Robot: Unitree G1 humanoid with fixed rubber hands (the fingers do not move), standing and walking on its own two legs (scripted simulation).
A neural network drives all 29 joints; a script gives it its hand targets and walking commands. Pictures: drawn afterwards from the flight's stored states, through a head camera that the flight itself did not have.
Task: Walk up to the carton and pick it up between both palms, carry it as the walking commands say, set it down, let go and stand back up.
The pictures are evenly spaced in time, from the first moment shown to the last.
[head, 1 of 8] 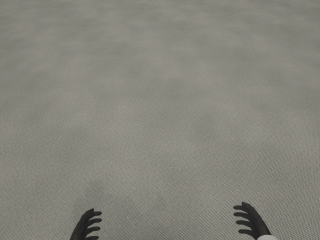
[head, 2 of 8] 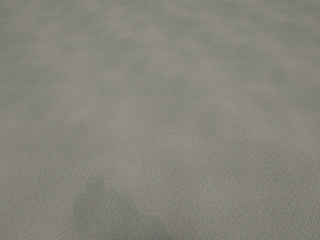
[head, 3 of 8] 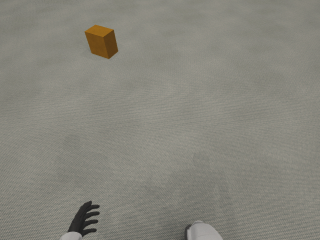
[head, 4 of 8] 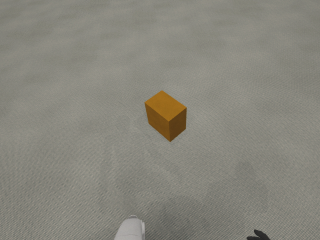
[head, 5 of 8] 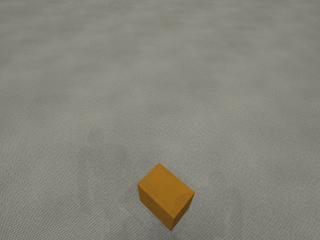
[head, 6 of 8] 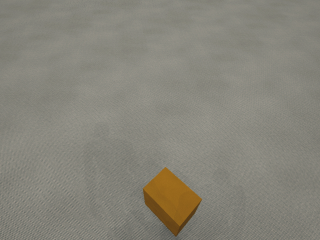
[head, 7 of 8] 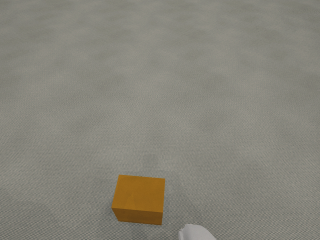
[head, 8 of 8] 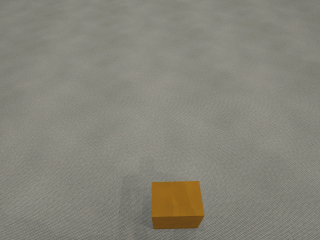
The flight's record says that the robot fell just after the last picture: no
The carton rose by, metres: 0.00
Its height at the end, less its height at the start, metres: +0.00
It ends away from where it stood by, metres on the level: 0.00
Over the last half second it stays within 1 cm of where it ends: yes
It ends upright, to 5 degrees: yes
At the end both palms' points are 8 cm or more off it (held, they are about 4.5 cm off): yes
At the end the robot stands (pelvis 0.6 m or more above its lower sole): yes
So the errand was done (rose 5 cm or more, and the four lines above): no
